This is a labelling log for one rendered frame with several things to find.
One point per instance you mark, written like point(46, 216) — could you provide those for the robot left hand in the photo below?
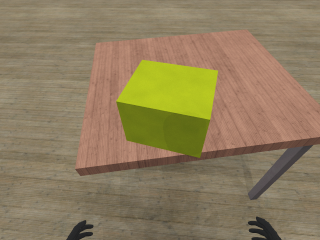
point(81, 226)

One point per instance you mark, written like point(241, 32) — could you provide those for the carton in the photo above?
point(168, 106)

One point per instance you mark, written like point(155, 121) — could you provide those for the robot right hand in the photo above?
point(268, 232)

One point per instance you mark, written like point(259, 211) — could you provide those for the table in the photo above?
point(257, 106)

